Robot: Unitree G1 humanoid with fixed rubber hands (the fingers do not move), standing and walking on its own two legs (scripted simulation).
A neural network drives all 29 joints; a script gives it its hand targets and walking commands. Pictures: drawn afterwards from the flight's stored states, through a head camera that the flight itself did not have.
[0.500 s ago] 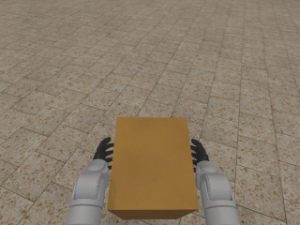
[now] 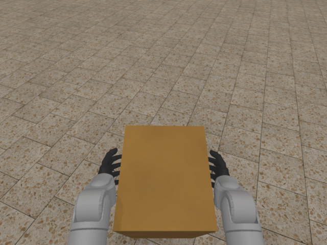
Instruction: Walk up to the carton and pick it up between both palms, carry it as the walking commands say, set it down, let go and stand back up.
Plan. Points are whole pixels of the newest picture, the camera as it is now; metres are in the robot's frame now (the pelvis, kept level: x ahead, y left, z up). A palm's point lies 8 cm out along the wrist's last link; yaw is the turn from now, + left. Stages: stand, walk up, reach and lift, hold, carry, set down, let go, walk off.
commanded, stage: carry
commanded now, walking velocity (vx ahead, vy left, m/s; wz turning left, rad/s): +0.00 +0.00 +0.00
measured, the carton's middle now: (163, 189) +0.28 +0.00 -0.02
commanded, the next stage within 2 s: hold in 0.82 s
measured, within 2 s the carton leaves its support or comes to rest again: neither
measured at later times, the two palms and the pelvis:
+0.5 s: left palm (112, 176) +0.28 +0.12 +0.05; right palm (228, 181) +0.27 -0.15 +0.04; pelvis +0.00 -0.01 +0.00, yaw +0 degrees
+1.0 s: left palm (107, 178) +0.28 +0.14 +0.03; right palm (217, 178) +0.28 -0.13 +0.03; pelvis +0.00 +0.00 +0.01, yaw -12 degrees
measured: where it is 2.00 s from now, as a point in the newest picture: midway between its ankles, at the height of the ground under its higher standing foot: outside the picture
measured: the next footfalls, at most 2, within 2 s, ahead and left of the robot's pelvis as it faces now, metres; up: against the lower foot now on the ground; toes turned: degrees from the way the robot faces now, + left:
none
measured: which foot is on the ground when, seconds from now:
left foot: down 0.00-1.00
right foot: down 0.00-1.00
